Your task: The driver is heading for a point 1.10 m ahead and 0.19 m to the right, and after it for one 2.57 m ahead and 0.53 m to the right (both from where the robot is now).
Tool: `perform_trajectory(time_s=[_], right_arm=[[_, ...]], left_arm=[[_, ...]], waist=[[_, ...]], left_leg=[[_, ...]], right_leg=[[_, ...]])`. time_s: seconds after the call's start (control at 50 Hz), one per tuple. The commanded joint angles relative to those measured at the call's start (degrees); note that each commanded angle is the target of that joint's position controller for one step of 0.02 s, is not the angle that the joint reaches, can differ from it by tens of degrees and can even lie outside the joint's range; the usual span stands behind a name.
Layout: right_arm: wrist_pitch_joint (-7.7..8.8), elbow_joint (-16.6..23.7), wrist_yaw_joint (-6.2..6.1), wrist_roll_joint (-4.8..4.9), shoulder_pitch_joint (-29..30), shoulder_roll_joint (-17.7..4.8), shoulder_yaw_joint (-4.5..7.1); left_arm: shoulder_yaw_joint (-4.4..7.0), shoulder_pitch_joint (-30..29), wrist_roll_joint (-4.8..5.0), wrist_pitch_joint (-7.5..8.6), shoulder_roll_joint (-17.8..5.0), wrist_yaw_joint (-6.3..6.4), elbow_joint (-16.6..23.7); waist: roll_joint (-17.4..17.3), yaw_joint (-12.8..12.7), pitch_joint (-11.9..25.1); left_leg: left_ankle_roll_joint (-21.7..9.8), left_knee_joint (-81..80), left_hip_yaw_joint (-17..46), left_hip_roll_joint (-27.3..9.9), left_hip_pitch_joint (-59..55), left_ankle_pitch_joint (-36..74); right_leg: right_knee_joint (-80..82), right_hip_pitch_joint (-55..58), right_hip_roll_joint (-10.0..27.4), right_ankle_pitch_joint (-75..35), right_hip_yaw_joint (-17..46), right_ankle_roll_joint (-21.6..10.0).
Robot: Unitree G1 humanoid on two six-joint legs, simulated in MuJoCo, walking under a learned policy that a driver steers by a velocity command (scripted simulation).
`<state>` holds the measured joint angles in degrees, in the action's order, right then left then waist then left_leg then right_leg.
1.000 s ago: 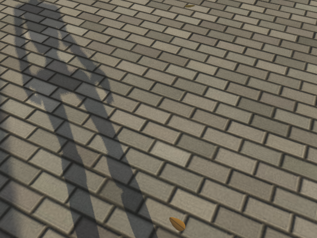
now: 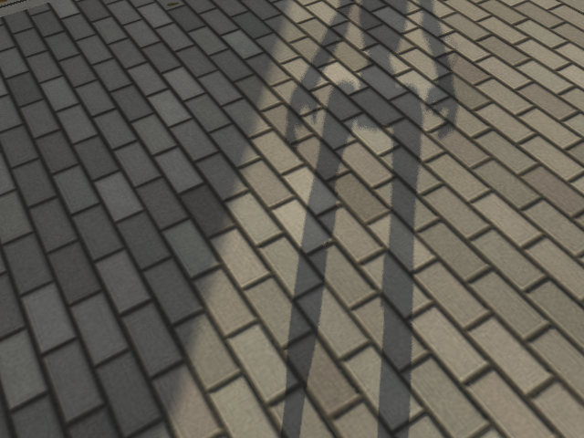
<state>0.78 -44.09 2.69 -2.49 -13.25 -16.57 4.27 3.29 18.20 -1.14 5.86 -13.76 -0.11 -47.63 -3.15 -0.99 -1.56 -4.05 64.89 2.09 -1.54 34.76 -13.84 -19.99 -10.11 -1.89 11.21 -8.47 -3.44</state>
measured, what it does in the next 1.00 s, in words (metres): walks ahead, turning right: left foot, then right foot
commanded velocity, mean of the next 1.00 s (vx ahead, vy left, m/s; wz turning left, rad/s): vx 0.50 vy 0.00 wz -0.20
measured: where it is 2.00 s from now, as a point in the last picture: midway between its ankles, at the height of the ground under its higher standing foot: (388, 258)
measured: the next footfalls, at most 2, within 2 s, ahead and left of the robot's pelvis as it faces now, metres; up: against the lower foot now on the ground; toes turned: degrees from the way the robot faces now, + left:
left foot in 0.28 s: +0.30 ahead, +0.13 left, +0.00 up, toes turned +8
right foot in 0.80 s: +0.58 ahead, -0.07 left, +0.00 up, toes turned -16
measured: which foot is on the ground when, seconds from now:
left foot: up 0.00-0.26, down 0.28-0.82, up 0.84-1.00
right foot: down 0.00-0.30, up 0.32-0.78, down 0.80-1.00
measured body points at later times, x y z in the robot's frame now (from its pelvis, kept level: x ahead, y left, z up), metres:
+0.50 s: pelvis +0.27 +0.06 +0.00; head +0.29 +0.07 +0.45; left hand +0.31 +0.31 -0.14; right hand +0.33 -0.20 -0.12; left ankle +0.26 +0.12 -0.74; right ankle +0.28 -0.10 -0.66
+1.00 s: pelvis +0.53 -0.02 -0.01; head +0.56 -0.04 +0.44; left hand +0.67 +0.23 -0.13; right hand +0.57 -0.30 -0.13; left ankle +0.56 +0.14 -0.65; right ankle +0.54 -0.06 -0.74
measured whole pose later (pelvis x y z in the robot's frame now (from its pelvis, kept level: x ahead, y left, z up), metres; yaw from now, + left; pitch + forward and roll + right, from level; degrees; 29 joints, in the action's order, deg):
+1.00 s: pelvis +0.53 -0.02 -0.01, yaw -18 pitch +0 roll +0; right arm 3.6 -46.6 0.3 -2.4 -10.6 -13.6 2.1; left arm 4.4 16.3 -0.1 2.0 -15.0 -0.5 -50.2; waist -0.9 -0.4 -3.4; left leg 0.8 66.5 1.1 -5.9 30.3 -17.4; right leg -23.4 -13.4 -8.0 10.4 -1.7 -8.6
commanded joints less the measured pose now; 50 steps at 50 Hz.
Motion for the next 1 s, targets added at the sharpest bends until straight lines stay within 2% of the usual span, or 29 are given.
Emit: perform_trajectory(time_s=[0.02, 0.1, 0.14, 0.2, 0.24, 0.26, 0.28, 0.3, 0.32, 0.34, 0.36, 0.38, 0.4, 0.44, 0.5, 0.58, 0.64, 0.7, 0.76, 0.78, 0.8, 0.82, 0.84, 0.86, 0.88, 0.9, 0.94, 0.96, 1.0], right_arm=[[0.00, 4.06, 0.88, -0.08, 1.02, 0.19, -0.57], [0.83, 5.93, 1.39, 0.28, 8.74, 2.00, -1.97], [1.02, 6.94, 1.62, 0.27, 12.87, 1.94, -2.37], [1.28, 7.70, 1.14, -0.07, 15.58, 1.12, -2.44], [1.92, 6.37, 0.36, -0.54, 11.99, 0.42, -2.12], [2.68, 3.59, -0.17, -0.87, 4.10, -0.51, -1.57], [3.41, 0.18, -0.98, -1.91, -6.01, -3.62, -0.42], [3.65, -0.61, -2.10, -3.06, -14.02, -10.00, 1.16], [2.98, -0.92, -2.64, -0.47, -14.67, -11.11, 1.75], [2.90, -1.35, -2.67, 0.67, -10.60, -8.44, 1.07], [3.37, -1.57, -2.51, 0.92, -6.62, -4.75, 0.07], [3.82, -1.60, -2.32, 0.96, -3.73, -2.01, -0.62], [4.20, -1.99, -2.44, 1.30, -2.28, -0.33, -1.11], [5.24, -2.92, -2.60, 1.35, -2.85, 0.37, -1.28], [6.24, -4.73, -2.88, 1.71, -4.98, -0.66, -0.86], [6.21, -6.55, -3.19, 1.41, -7.30, -0.01, -1.18], [6.13, -7.76, -3.69, 1.38, -9.49, -1.83, -0.89], [5.40, -9.33, -4.24, 1.21, -11.90, -3.22, -0.58], [4.33, -9.75, -4.74, 0.88, -11.15, -5.73, 0.00], [3.69, -9.60, -4.74, 0.79, -10.75, -6.73, 0.31], [3.21, -9.11, -4.55, 0.99, -10.29, -7.27, 0.42], [3.30, -7.27, -4.24, 0.96, -10.99, -4.89, -0.21], [3.86, -3.05, -2.97, 1.98, -11.03, -0.49, -0.75], [4.76, -1.49, -2.68, 1.46, -3.77, -4.54, -0.36], [5.56, -0.69, -2.47, 2.13, -1.19, -3.63, -0.72], [5.90, -1.49, -2.72, 2.06, -2.33, -3.20, -0.82], [3.89, -1.88, -2.69, 0.05, -3.91, -2.19, -1.01], [2.80, -1.85, -2.49, -0.40, -4.29, -1.84, -1.02], [1.46, -1.00, -2.13, -0.48, -2.96, -1.12, -1.16]], left_arm=[[0.53, 1.50, 0.03, 1.42, -4.15, -0.31, 1.81], [0.26, 4.03, 0.06, 1.27, -4.74, -0.62, -0.13], [0.34, 6.33, 0.23, 0.90, -6.00, -0.36, -1.34], [0.41, 9.98, 0.17, -0.27, -7.40, 0.08, -3.93], [0.28, 11.27, 0.33, -1.18, -8.21, 0.27, -5.57], [0.15, 11.13, 0.65, -1.60, -8.45, 0.31, -6.12], [-0.34, 10.67, 1.05, -1.56, -7.38, 0.27, -5.43], [-1.94, 11.41, 2.53, -1.20, -1.38, -0.46, -1.68], [-0.71, 12.24, 2.22, -1.50, -4.27, -0.05, -2.04], [0.32, 7.03, 1.53, -1.92, -6.55, 0.23, -1.44], [-0.09, 5.10, 1.56, -1.66, -4.72, -0.06, -1.16], [0.02, 5.00, 1.27, -2.03, -3.82, -0.20, -2.09], [0.15, 6.02, 0.17, -2.88, -3.25, -0.51, -2.85], [0.28, 7.25, -0.49, -4.28, -1.63, -1.41, -3.72], [0.55, 2.11, -0.56, -5.02, -0.84, -2.14, -1.87], [0.07, -6.51, -0.55, -4.88, -0.25, -2.71, 1.25], [-0.64, -12.96, -0.78, -4.71, 0.02, -3.39, 3.70], [-0.59, -15.83, -1.05, -4.67, -0.94, -3.64, 5.37], [0.24, -11.34, -1.11, -4.69, -2.52, -3.03, 4.72], [0.90, -6.17, -1.04, -4.45, -3.61, -2.75, 3.35], [1.97, 1.96, -1.41, -3.90, -5.46, -2.22, 0.78], [3.82, 9.05, -1.85, -3.70, -11.30, -1.26, -0.59], [5.06, 5.35, -0.39, -4.27, -16.51, -1.05, 0.68], [4.90, 5.58, 0.58, -4.96, -15.51, -0.84, 0.97], [4.17, 2.78, 0.65, -4.89, -12.73, -0.26, 0.61], [3.41, 0.72, 0.68, -4.58, -9.72, -0.15, 0.38], [2.49, -2.65, 1.10, -3.63, -7.14, 0.05, 0.90], [2.31, -2.37, 1.26, -2.98, -6.99, -0.06, 0.94], [2.55, -0.72, 1.43, -2.15, -8.40, -0.25, 0.49]], waist=[[6.47, 1.13, -0.72], [6.96, -0.18, -2.08], [7.11, -1.45, -2.84], [7.27, -2.03, -3.52], [8.35, 0.06, -1.02], [7.42, 3.88, 3.13], [5.82, 7.74, 9.70], [-5.57, 9.46, 19.34], [-7.06, 8.91, 22.54], [-1.35, 7.35, 13.90], [-0.93, 5.13, 6.96], [0.05, 3.21, 3.51], [-1.31, 1.41, 1.35], [-1.53, -0.06, 0.89], [-1.17, -0.64, -1.24], [-0.95, 0.37, -3.81], [-0.87, 1.93, -4.96], [-0.29, 2.46, -5.38], [-1.94, -0.23, -1.24], [-1.99, -2.46, 2.04], [0.11, -6.18, 6.79], [6.59, -8.36, 12.73], [19.88, -3.89, 16.86], [9.35, -6.25, 13.93], [5.81, -4.51, 7.15], [0.98, -1.49, 2.75], [1.23, 2.02, 1.84], [1.82, 2.49, 2.32], [2.69, 2.74, 1.97]], left_leg=[[0.61, -2.51, 2.03, -2.57, 6.52, 5.85], [0.57, -18.56, -1.93, -1.03, 1.57, 13.79], [0.21, -24.26, -4.94, -0.53, -1.31, 13.00], [-1.48, -29.85, -6.86, 0.43, -2.52, 6.71], [-3.23, -33.65, -8.42, 3.22, -9.91, 1.49], [-4.47, -38.25, -8.79, 4.87, -20.09, 3.58], [-6.29, -38.00, -3.93, 0.50, -36.14, 4.10], [-11.14, -39.56, 19.73, -18.91, -55.86, -1.08], [-14.31, -46.14, 34.32, -25.93, -55.68, 4.97], [-11.93, -46.33, 24.17, -21.94, -48.92, 6.95], [-9.65, -48.75, 16.48, -19.18, -40.41, 9.72], [-6.86, -51.31, 11.18, -16.33, -34.58, 10.04], [-5.10, -53.07, 7.17, -14.17, -30.18, 11.02], [-4.53, -55.11, 2.76, -12.86, -27.33, 14.56], [-4.64, -56.96, -2.87, -12.37, -27.77, 18.51], [-4.47, -57.14, -9.00, -11.06, -28.52, 20.52], [-4.28, -57.12, -11.82, -12.21, -30.70, 22.59], [-3.72, -53.79, -13.92, -13.87, -37.05, 30.07], [-2.59, -41.10, -16.59, -14.19, -41.24, 54.32], [-2.43, -32.04, -16.94, -14.04, -40.88, 57.09], [-1.23, -18.86, -17.69, -12.83, -35.74, 50.27], [0.59, -0.76, -17.64, -10.46, -22.97, 27.59], [4.16, 19.76, -10.50, 4.05, 1.72, -16.83], [3.53, 20.42, -0.55, 1.18, 8.94, -12.87], [3.06, 17.09, -0.29, -1.71, 9.90, -6.93], [3.11, 10.78, -0.42, -3.76, 6.10, -3.91], [4.29, 4.39, 0.11, -5.36, -1.01, -3.29], [4.91, 2.93, -0.24, -5.20, -2.29, -3.39], [6.04, -0.98, -1.29, -4.99, -1.54, -1.54]], right_leg=[[12.11, 2.24, 16.64, -11.90, 10.44, -6.84], [11.94, 1.43, 13.76, -17.14, 3.37, -5.31], [12.15, 2.86, 14.51, -17.85, 2.58, -5.28], [9.02, 10.17, 16.79, -24.78, 3.02, -5.57], [0.61, 12.94, 16.75, -41.06, 3.27, -5.37], [-8.68, 11.55, 15.27, -44.55, 2.07, -4.54], [-20.70, 2.44, 13.26, -34.26, 1.51, -3.46], [-41.71, -17.60, 7.00, -5.01, -0.86, -0.95], [-53.29, -25.85, 0.91, 19.37, 5.73, -0.77], [-54.29, -28.96, 4.20, 14.74, 10.77, -1.44], [-51.11, -28.25, 6.02, 10.52, 10.70, -1.48], [-47.80, -25.89, 7.27, 8.03, 10.51, -1.25], [-45.98, -23.58, 7.87, 6.60, 10.47, -0.66], [-46.06, -21.60, 7.38, 4.09, 10.01, -0.03], [-44.55, -26.98, 8.03, -1.82, 9.59, 0.56], [-33.71, -29.85, 7.83, -10.47, 7.86, 0.80], [-23.73, -27.20, 6.90, -13.19, 4.40, -0.42], [-18.77, -26.06, 5.41, -8.41, 1.75, -2.82], [-17.06, -17.86, 0.01, 0.67, -1.69, -6.40], [-15.64, -12.01, -2.28, 3.27, -1.96, -7.85], [-11.06, -0.44, -3.79, 2.35, -0.36, -9.68], [-8.70, 13.28, 7.60, 8.62, 15.34, -12.97], [1.45, 27.22, 21.18, 9.19, 49.81, -22.41], [5.26, 25.73, 20.89, 5.67, 48.35, -21.16], [4.99, 19.18, 20.10, 0.04, 39.92, -19.45], [5.45, 11.12, 17.52, -8.45, 34.28, -16.60], [6.38, 3.19, 12.28, -15.99, 26.49, -13.67], [6.63, 2.02, 11.03, -18.81, 25.09, -13.62], [7.37, 0.42, 9.16, -20.50, 22.96, -13.37]])
Velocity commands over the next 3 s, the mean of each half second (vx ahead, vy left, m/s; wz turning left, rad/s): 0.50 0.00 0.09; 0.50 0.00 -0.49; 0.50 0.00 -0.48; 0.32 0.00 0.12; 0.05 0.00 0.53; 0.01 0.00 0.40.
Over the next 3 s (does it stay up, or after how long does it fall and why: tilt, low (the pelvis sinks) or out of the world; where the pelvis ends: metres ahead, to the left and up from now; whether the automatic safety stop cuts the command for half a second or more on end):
stays up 0.96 -0.20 0.00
